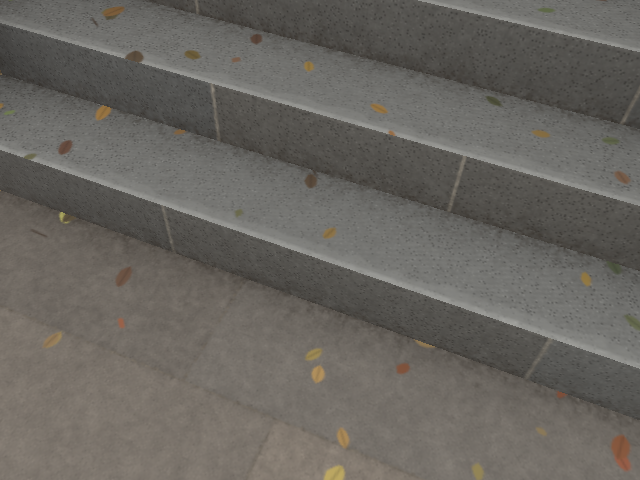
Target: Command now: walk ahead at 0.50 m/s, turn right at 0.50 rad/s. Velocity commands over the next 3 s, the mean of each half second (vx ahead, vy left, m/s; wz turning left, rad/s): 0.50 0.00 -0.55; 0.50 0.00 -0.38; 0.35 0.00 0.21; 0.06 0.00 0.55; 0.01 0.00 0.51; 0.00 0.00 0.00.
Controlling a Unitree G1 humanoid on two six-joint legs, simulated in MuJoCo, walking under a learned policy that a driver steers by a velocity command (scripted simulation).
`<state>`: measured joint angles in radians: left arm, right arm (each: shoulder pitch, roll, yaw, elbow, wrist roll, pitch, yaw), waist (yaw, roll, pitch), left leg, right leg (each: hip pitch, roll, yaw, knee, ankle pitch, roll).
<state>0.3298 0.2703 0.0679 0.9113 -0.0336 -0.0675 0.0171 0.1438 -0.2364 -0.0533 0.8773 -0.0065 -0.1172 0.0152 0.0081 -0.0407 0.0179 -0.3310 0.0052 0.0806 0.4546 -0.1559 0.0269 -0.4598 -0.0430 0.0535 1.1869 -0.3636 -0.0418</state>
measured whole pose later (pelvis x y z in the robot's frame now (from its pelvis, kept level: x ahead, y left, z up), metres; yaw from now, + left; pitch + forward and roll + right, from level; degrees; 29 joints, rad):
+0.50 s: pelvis +0.24 -0.08 -0.01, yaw -18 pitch +2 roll +1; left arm 0.17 0.28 0.09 0.73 -0.02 -0.06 -0.04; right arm 0.20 -0.29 -0.06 0.89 0.02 -0.11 0.00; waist -0.02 0.00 0.06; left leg -0.32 0.08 0.01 1.19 -0.43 0.00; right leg -0.43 0.04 -0.04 0.60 -0.20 -0.09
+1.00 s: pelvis +0.51 -0.13 -0.01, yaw -28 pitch +1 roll +1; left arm 0.29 0.26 0.03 0.80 -0.02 -0.08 0.01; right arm 0.18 -0.26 -0.05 0.83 -0.02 -0.12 0.02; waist 0.00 -0.04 0.00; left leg -0.36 -0.05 0.04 0.51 -0.18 0.06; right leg -0.39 0.07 0.12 1.25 -0.43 -0.03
